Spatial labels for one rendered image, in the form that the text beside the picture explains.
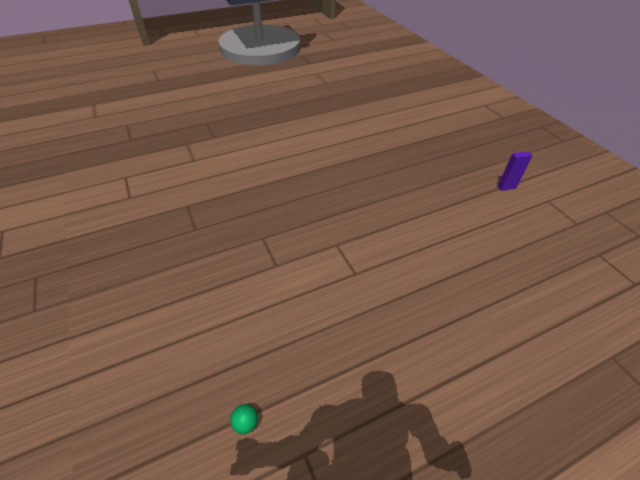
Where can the office chair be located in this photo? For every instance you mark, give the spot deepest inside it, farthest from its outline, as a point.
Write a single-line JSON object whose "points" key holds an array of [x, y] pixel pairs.
{"points": [[258, 44]]}

